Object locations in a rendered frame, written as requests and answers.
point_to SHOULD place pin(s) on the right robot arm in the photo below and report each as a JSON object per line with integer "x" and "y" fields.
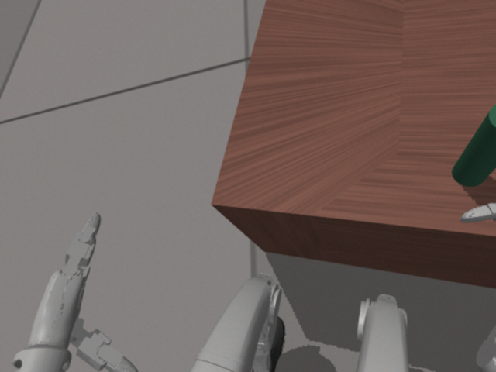
{"x": 486, "y": 355}

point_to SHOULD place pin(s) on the left robot hand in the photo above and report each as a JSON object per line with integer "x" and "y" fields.
{"x": 57, "y": 323}

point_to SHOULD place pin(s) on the left robot arm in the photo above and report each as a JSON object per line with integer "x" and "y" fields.
{"x": 42, "y": 359}

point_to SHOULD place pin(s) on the right robot hand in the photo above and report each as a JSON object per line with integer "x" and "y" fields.
{"x": 481, "y": 213}

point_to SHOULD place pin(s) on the can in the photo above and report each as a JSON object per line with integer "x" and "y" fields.
{"x": 478, "y": 160}

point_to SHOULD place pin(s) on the left robot foot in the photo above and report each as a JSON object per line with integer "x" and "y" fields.
{"x": 277, "y": 345}

